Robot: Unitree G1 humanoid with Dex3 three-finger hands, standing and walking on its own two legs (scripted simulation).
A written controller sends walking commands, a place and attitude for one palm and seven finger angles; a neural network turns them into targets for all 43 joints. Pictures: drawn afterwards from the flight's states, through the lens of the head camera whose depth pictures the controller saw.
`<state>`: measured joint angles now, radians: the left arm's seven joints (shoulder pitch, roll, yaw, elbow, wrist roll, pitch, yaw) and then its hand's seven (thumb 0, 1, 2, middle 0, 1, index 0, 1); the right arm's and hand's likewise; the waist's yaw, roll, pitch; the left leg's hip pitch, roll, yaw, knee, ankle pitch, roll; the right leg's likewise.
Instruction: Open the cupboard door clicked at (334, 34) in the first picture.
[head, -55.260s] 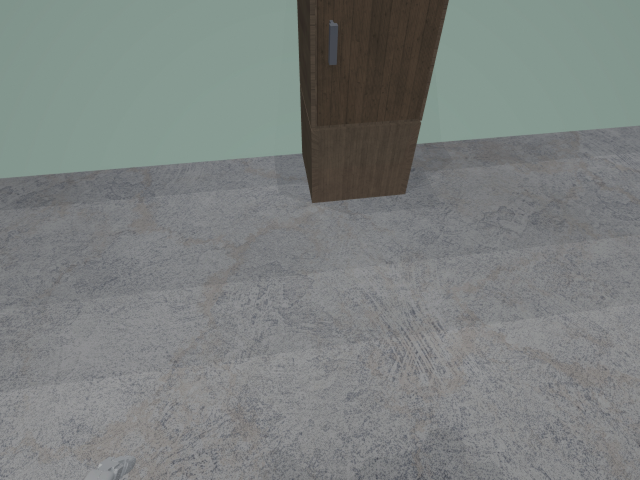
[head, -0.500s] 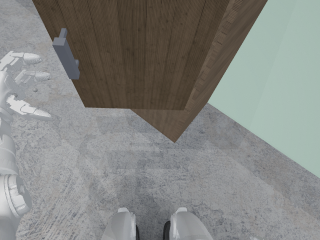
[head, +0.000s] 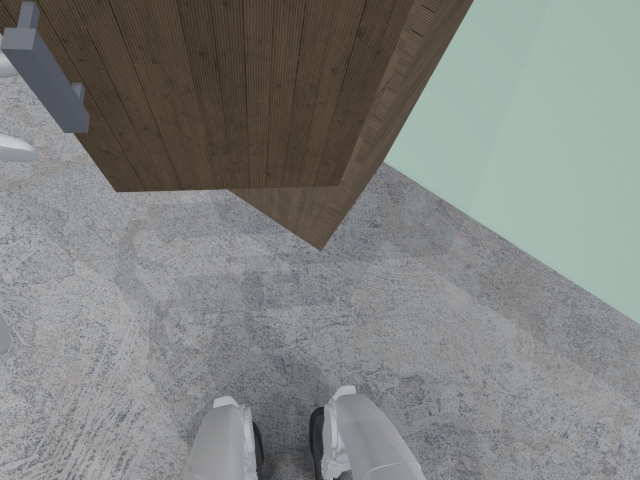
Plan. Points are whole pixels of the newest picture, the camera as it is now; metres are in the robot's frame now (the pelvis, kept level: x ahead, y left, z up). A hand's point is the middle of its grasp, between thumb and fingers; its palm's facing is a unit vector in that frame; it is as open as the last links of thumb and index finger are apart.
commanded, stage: move the hooked fingers beside the handle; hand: left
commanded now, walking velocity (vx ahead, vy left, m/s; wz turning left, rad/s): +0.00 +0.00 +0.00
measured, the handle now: (54, 71) +0.56 +0.24 +0.07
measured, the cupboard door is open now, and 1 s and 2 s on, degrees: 39 39 39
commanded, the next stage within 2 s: slide the fingers in behind the handle in 0.78 s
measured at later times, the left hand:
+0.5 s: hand out of the picture +0.51 +0.29 +0.07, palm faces +0.02 -1.00 -0.01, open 14.0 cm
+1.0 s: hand out of the picture +0.51 +0.29 +0.07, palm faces -0.01 -1.00 -0.01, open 14.0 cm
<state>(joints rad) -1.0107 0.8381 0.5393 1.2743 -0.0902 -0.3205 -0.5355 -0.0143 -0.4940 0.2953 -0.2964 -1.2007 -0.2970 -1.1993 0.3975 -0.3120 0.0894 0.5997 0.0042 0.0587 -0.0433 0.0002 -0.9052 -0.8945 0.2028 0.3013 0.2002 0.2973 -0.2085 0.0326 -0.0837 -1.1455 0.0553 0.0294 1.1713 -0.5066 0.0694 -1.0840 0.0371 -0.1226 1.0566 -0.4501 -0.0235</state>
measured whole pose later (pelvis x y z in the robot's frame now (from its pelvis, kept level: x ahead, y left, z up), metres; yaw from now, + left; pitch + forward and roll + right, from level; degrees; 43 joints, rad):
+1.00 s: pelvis +0.00 +0.01 +0.00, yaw +0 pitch +27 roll -7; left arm -0.97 0.79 0.52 1.22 -0.11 -0.35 -0.53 -0.01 -0.50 0.30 -0.30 -1.20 -0.30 -1.20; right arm 0.37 -0.30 0.09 0.60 0.00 0.07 -0.03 0.00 -0.91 -0.89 0.20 0.30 0.20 0.30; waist -0.20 0.03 -0.09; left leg -1.14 0.05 0.02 1.18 -0.51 0.08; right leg -1.07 0.04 -0.13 1.04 -0.45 -0.02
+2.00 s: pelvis +0.01 -0.01 +0.01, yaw +1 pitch +25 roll -4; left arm -0.88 0.58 0.43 1.16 -0.13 -0.39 -0.38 -0.01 -0.49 0.30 -0.29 -1.20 -0.30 -1.21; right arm 0.37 -0.28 0.06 0.62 0.00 0.08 -0.01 0.00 -0.91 -0.89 0.20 0.30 0.20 0.30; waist -0.17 0.03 -0.11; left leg -1.05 0.05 0.03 1.12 -0.51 0.05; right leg -1.00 0.04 -0.11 1.02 -0.46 -0.04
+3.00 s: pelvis +0.01 +0.00 +0.01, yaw +1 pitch +24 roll -4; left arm -0.90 0.55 0.39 1.19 -0.12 -0.43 -0.31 -0.01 0.21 0.60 -0.33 -1.28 -0.33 -1.27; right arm 0.38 -0.27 0.05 0.64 -0.01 0.06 0.00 0.00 -0.91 -0.89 0.20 0.30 0.20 0.30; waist -0.16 0.04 -0.11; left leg -1.05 0.04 0.03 1.13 -0.50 0.06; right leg -1.00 0.03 -0.11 1.04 -0.46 -0.03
